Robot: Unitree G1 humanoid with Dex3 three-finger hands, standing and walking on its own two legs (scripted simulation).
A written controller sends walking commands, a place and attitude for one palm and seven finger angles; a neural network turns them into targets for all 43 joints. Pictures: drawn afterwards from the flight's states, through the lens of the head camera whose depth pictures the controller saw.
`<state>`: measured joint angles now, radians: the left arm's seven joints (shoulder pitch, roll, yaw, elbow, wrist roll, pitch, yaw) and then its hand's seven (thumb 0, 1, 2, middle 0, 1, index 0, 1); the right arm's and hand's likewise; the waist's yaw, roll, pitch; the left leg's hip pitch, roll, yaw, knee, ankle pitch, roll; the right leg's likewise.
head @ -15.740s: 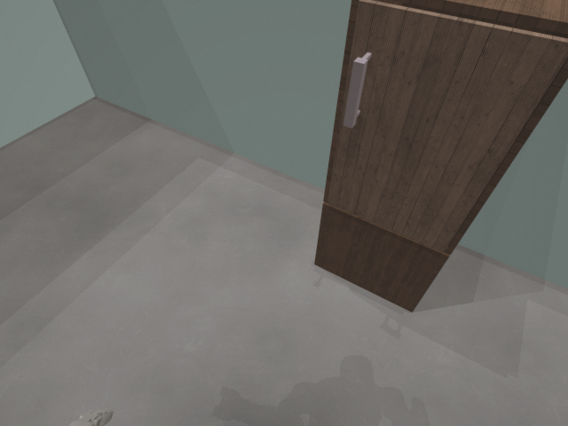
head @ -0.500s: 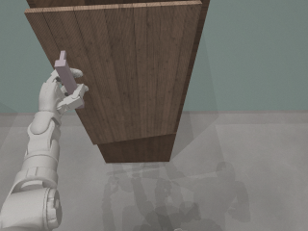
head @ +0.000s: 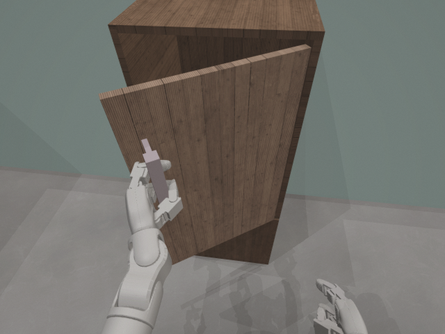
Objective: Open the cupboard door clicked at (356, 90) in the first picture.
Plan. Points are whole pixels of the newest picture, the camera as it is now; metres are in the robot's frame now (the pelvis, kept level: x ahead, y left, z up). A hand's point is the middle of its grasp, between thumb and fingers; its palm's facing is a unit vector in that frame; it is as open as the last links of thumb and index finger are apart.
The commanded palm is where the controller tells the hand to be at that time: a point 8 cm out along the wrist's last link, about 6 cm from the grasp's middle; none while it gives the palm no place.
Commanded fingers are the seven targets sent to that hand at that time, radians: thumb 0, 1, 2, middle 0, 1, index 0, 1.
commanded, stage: pull the door open along its arc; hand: left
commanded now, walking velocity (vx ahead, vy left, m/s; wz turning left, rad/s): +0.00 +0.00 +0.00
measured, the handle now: (157, 178) +0.37 +0.14 +0.09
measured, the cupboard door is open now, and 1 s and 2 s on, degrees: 33 45 47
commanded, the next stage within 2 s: open thumb and fingers to let go in 0.20 s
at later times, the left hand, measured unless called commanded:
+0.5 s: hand (199, 223) +0.28 +0.05 +0.09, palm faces +0.31 -0.95 +0.00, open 6.7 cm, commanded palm +0.24 +0.10 +0.09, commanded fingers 0.00 0.13 0.57 -0.34 -1.27 -0.34 -1.27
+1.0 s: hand (196, 224) +0.28 +0.06 +0.09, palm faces +0.26 -0.97 -0.01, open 14.4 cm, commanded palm +0.24 +0.09 +0.09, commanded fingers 0.00 -0.50 0.30 -0.18 -0.50 -0.18 -0.50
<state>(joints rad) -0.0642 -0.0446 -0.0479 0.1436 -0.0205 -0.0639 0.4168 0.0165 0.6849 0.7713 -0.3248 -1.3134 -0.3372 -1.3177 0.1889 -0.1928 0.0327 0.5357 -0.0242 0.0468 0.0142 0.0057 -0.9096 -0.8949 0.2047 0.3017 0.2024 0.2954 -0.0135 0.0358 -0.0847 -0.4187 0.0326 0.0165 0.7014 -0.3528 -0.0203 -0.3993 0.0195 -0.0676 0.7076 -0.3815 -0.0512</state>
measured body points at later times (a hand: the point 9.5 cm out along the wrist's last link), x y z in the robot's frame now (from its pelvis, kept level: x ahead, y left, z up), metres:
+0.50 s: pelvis +0.00 -0.01 +0.00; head -0.01 -0.04 +0.45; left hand +0.26 +0.10 +0.10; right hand +0.18 -0.23 -0.09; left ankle +0.00 +0.13 -0.72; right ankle -0.01 -0.08 -0.72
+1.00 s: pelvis -0.01 +0.01 +0.00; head -0.02 -0.01 +0.45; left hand +0.26 +0.11 +0.10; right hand +0.17 -0.20 -0.09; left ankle +0.00 +0.13 -0.72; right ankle -0.01 -0.08 -0.72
